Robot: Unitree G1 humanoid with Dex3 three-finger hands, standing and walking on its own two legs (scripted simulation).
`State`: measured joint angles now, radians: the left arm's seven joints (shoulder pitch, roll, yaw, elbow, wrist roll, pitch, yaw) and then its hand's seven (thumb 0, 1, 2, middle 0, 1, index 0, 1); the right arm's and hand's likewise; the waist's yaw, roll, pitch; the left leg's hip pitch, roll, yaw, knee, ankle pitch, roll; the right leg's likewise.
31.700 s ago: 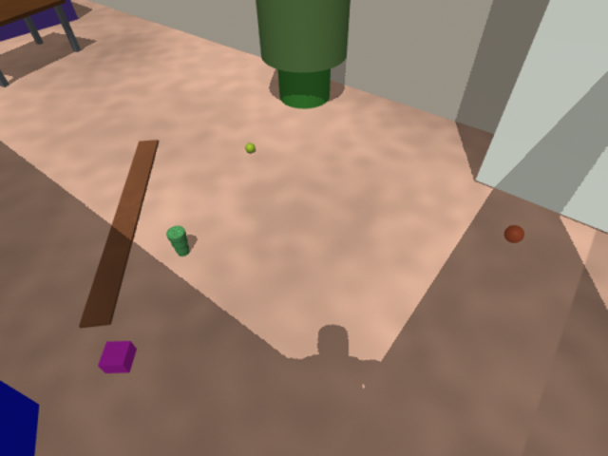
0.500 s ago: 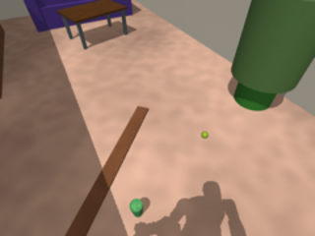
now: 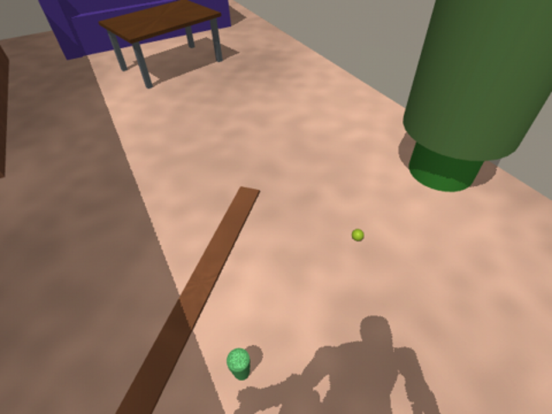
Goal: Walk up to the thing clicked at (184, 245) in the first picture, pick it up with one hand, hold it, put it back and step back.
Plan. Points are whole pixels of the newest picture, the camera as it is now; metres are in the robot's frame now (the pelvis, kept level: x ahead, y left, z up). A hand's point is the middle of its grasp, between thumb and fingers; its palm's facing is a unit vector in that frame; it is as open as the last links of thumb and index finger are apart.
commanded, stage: stand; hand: left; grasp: from the side
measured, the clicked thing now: (240, 366) +0.44 +0.18 -0.72
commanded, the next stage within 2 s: step back in 0.94 s
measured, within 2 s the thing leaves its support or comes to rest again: neither
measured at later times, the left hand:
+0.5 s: hand out of the picture +0.09 +0.24 -0.15, palm faces -0.01 -0.94 -0.34, open 7.4 cm
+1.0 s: hand out of the picture +0.09 +0.25 -0.16, palm faces +0.00 -0.94 -0.34, open 7.4 cm
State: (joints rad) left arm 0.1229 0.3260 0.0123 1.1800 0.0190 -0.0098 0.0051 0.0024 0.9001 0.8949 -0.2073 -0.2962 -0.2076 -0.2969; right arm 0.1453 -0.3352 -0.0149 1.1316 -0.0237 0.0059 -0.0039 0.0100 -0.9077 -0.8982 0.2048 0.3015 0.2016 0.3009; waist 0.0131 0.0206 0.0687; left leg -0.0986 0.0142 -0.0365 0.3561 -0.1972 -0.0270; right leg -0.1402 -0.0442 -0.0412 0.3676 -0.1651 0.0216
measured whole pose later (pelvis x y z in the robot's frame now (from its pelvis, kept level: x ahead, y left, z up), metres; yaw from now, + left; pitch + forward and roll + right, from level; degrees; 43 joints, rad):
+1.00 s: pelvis +0.01 -0.01 +0.00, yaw -1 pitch -2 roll +0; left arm 0.10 0.33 0.04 1.12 0.00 -0.01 0.00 0.00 0.90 0.89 -0.21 -0.30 -0.21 -0.30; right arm 0.11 -0.35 -0.02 1.11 -0.01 0.02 0.01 0.01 -0.91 -0.90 0.21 0.30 0.20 0.30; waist 0.00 0.02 0.08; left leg -0.13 0.04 -0.02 0.39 -0.22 -0.03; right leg -0.17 -0.02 -0.03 0.38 -0.17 0.01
